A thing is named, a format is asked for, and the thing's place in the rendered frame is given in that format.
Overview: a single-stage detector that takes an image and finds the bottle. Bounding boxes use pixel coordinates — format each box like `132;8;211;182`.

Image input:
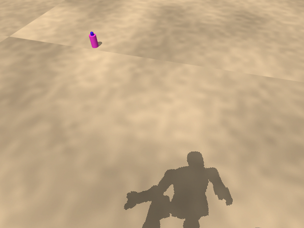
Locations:
89;32;99;48

